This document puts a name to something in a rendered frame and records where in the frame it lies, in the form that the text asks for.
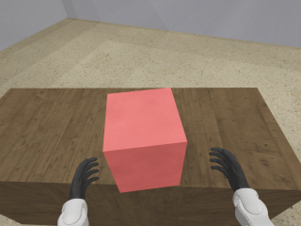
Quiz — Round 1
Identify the robot left hand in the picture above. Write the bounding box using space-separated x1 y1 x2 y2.
68 157 100 201

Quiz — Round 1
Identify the pedestal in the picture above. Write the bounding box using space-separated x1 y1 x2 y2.
0 88 301 226

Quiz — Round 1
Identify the carton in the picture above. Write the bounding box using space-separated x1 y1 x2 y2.
103 88 187 193

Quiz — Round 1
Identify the robot left forearm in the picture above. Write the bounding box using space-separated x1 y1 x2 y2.
57 199 89 226

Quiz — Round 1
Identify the robot right forearm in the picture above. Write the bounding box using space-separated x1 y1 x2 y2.
232 187 275 226

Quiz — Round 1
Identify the robot right hand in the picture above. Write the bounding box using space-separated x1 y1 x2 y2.
209 147 250 192

